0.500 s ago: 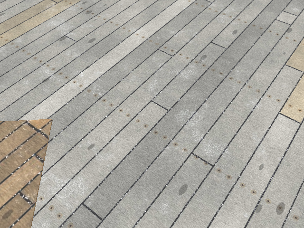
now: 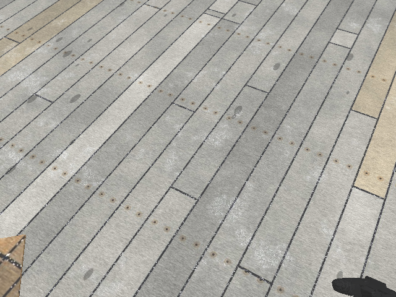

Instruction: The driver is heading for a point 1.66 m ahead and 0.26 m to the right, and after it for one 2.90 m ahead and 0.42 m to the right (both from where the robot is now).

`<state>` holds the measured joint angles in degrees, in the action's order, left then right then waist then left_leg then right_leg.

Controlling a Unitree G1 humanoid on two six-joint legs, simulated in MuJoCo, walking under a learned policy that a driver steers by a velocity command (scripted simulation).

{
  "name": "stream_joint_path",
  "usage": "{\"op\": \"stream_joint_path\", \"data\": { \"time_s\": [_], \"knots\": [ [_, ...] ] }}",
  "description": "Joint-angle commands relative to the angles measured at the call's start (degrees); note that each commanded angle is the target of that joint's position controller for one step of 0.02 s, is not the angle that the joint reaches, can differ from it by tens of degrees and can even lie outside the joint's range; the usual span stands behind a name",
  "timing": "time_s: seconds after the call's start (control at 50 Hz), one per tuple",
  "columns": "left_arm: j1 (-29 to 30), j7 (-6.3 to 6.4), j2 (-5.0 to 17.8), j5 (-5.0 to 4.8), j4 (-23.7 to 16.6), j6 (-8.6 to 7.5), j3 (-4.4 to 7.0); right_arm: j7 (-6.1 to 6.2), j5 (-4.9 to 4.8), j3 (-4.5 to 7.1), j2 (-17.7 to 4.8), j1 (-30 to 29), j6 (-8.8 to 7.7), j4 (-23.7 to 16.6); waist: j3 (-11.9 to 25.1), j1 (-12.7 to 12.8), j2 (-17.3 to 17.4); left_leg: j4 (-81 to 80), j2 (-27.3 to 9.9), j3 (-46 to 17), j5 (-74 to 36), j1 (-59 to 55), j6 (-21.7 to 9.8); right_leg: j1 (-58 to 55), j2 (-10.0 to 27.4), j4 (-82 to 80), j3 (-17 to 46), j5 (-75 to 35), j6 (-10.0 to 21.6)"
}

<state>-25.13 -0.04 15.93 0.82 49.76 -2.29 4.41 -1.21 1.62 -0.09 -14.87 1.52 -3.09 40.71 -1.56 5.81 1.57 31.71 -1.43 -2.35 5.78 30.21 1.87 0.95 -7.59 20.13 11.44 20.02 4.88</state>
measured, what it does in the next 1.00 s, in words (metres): walks ahead, turning right: left foot, then right foot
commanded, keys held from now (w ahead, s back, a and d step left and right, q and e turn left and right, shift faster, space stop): w+e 0.42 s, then w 0.10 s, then no key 0.48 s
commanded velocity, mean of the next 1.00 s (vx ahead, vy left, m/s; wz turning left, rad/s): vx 0.36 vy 0.00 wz -0.37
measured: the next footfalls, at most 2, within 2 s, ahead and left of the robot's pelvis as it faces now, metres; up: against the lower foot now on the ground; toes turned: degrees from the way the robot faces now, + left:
left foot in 0.04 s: +0.18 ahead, +0.12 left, +0.00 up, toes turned -4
right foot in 0.56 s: +0.40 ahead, -0.16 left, +0.00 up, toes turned -23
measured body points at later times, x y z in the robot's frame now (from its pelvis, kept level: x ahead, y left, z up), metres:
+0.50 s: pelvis +0.25 -0.01 +0.00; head +0.28 -0.02 +0.45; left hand +0.53 +0.14 -0.09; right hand +0.15 -0.26 -0.13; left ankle +0.14 +0.13 -0.73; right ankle +0.35 -0.15 -0.71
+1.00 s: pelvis +0.41 -0.08 +0.00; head +0.42 -0.09 +0.45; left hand +0.55 +0.12 -0.14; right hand +0.39 -0.34 -0.14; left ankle +0.49 +0.01 -0.73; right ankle +0.36 -0.14 -0.74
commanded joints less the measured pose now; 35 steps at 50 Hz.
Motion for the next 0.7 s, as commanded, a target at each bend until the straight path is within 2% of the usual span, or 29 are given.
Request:
{"op": "stream_joint_path", "data": {
  "time_s": [0.02,0.04,0.06,0.08,0.1,0.12,0.16,0.2,0.24,0.34,0.4,0.46,0.5,0.52,0.54,0.56,0.58,0.6,0.62,0.64,0.66,0.68,0.7],
  "knots": [
    [3.95,0.05,10.27,-0.18,-4.3,-1.07,2.29,1.3,0.07,2.96,-8.95,10.41,-2.08,-0.82,5.73,-9.25,-3.87,-7.05,1.63,0.17,2.65,-21.42,-2.98,7.34,10.85,12.39,8.9,-34.7,2.86],
    [3.8,-0.5,6.71,-0.97,-5.71,-1.63,1.24,2.31,1.33,4.04,-13.14,18.81,-2.63,-0.23,13.48,-12.45,2.66,-9.33,-9.41,-10.38,12.43,-33.99,-5.97,13.02,6.94,27.15,4.05,-25.28,1.21],
    [-1.57,-0.44,1.88,-2.48,-7.65,-1.57,0.17,2.76,2.15,5.28,-18.27,20.43,-1.74,-0.59,18.54,-9.85,15.21,-14.81,-23.55,-34.36,19.1,-46.63,-11.53,30.39,-1.81,41.52,-3.85,9.44,-0.61],
    [-2.72,0.05,6.23,-0.47,-6.46,-0.69,0.48,2.47,1.22,5.24,-15.31,18.13,-0.85,-0.33,15.5,-7.68,11.26,-15.82,-24.42,-41.43,24.68,-42.42,-13.55,36.63,2.95,48.67,-4.95,11.03,-0.03],
    [0.77,-0.2,7.4,0.27,-5.69,-0.17,0.79,2.2,0.77,3.98,-9.64,14.87,-0.7,-1.32,8.31,-7.58,3.18,-16.39,-21.55,-32.77,23.91,-35.41,-12.47,36.95,5.75,50.02,-4.87,5.54,-0.1],
    [3.82,-0.83,6.44,0.36,-6.06,-0.03,0.6,1.95,0.61,3.23,-6.82,12.71,-0.82,-1.12,3.98,-7.2,0.56,-17.69,-18.21,-23.74,16.33,-29.73,-11.3,35.79,7.49,48.02,-5.58,1.55,-0.72],
    [5.26,-1.96,5.54,1.24,-6.49,1.07,0.55,2.05,0.39,2.85,-5.72,12.95,-1.4,0.03,1.6,-6.12,4.99,-19.47,-13.84,-12.67,4.65,-25.08,-9.21,33.63,9.63,45.42,-6.72,-0.92,-1.9],
    [5.98,-2.65,4.85,1.24,-7.06,2.01,0.36,1.66,-0.27,3.12,-6.12,14.76,-2.4,1.17,2.15,-5.69,5.32,-19.98,-13.28,-7.88,-4.29,-24.75,-9.55,33.52,9.76,45.59,-7.54,-2.71,-2.5],
    [9.23,-3.24,4.24,1.21,-8.48,2.43,0.09,1.4,-0.67,3.49,-6.67,15.82,-2.98,1.97,1.73,-5.6,4.51,-21.29,-13.83,-4.29,-7.97,-25.58,-10.38,36.6,10.46,44.95,-7.84,-5.51,-3.06],
    [18.33,-4.22,2.8,1.1,-11.77,2.36,-0.9,1.24,-0.53,3.87,-6.82,18.01,-2.77,3.91,-0.97,-6.88,3.6,-22.99,-12.5,4.7,-11.28,-26.71,-10.27,39.94,11.35,34.27,-10.25,-14.73,-3.97],
    [23.9,-4.93,1.79,1.13,-13.75,2.0,-1.72,1.36,-0.58,4.22,-7.78,19.31,-2.65,4.91,-2.4,-8.15,3.71,-22.88,-12.54,8.81,-12.07,-26.94,-9.3,36.23,11.26,24.33,-13.44,-18.29,-2.75],
    [26.89,-4.92,1.98,1.56,-15.07,1.91,-1.97,1.6,-0.52,4.44,-8.64,22.35,-1.99,6.74,-3.37,-9.01,3.44,-20.91,-13.86,10.69,-17.28,-30.36,-8.6,33.11,9.83,17.94,-16.01,-14.01,-0.51],
    [25.6,-4.23,2.47,2.0,-14.81,1.72,-1.76,1.76,-0.43,4.57,-9.91,23.49,-1.26,8.01,-2.27,-8.04,4.14,-15.36,-14.37,12.28,-31.98,-33.02,-8.18,28.31,6.86,14.99,-17.77,-8.35,1.66],
    [22.23,-3.76,3.06,2.22,-13.79,1.44,-1.4,1.82,-0.38,4.64,-10.76,23.77,-0.86,8.53,0.0,-6.37,4.53,-9.29,-14.47,13.16,-41.05,-33.88,-7.99,23.49,4.74,13.67,-18.37,-5.98,2.95],
    [14.39,-3.17,3.7,2.72,-11.16,0.72,-0.86,1.94,-0.66,4.45,-10.83,23.37,-0.4,8.73,3.91,-2.69,3.29,1.23,-13.21,14.74,-44.47,-32.26,-7.07,14.26,2.56,9.24,-18.32,-8.46,4.26],
    [5.39,-2.31,5.77,3.58,-8.14,0.04,0.05,1.99,-1.05,3.91,-9.68,23.11,-0.42,7.96,9.69,1.05,0.86,14.35,-11.34,15.52,-33.6,-23.78,-5.58,-0.01,5.67,7.1,-13.82,-13.16,5.78],
    [2.23,-1.3,12.64,3.86,-8.3,-0.2,1.51,1.11,-2.42,1.98,-2.45,26.41,-0.71,4.02,19.57,-0.49,-13.12,36.66,-4.21,15.98,9.25,-1.49,-2.07,-21.96,26.46,8.61,12.11,-28.5,12.93],
    [0.03,-0.55,13.83,0.62,-8.66,0.31,2.1,1.65,-2.04,3.26,-6.98,24.77,-0.2,4.35,25.54,0.91,-9.58,47.81,1.62,7.08,27.62,3.06,-1.2,-22.37,33.3,4.59,24.83,-52.42,17.36],
    [3.32,0.05,12.17,-0.5,-7.7,0.25,1.65,1.86,-2.15,3.4,-6.91,20.02,0.1,3.9,18.84,-0.46,-4.69,47.65,-1.53,1.68,22.41,4.49,-1.57,-16.69,29.62,5.87,11.46,-64.55,15.74],
    [6.64,0.24,8.24,-0.66,-7.21,-0.07,0.47,1.74,-2.43,2.49,-4.72,18.75,-0.18,3.94,11.75,-2.4,-5.12,42.96,-2.78,1.57,20.34,4.44,-1.79,-8.89,26.91,4.09,5.05,-64.08,13.36],
    [9.56,0.3,5.21,-0.67,-6.82,-0.18,-0.52,1.7,-1.79,2.48,-4.45,18.77,0.24,4.9,6.69,-4.68,-3.63,37.81,-4.34,1.52,18.91,2.8,-1.93,-2.6,23.54,1.61,1.01,-58.67,10.0],
    [12.18,0.39,3.35,-0.96,-6.73,-0.19,-1.3,1.57,-0.67,2.57,-4.58,20.55,1.24,5.74,4.5,-7.05,-4.42,34.42,-4.59,1.68,17.56,-1.03,-1.56,3.13,21.13,-0.74,-1.97,-55.94,8.29],
    [13.28,0.3,2.68,-0.7,-6.7,-0.38,-1.74,1.4,-0.09,2.66,-4.19,22.56,2.23,6.94,4.72,-8.21,-4.95,32.36,-4.02,2.04,15.78,-5.24,-1.27,6.65,20.02,-2.01,-4.24,-56.38,7.35]
  ]
}}
Keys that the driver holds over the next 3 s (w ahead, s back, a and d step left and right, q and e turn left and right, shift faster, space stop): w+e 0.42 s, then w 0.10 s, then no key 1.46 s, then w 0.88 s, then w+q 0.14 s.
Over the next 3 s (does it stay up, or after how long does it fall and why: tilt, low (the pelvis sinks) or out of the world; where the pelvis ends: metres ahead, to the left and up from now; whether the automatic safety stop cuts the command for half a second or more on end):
stays up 0.84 -0.20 0.00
